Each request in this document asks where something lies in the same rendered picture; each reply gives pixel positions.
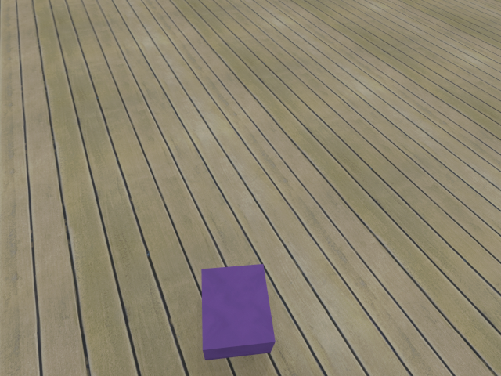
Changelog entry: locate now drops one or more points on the carton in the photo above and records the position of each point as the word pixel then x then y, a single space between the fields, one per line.
pixel 236 315

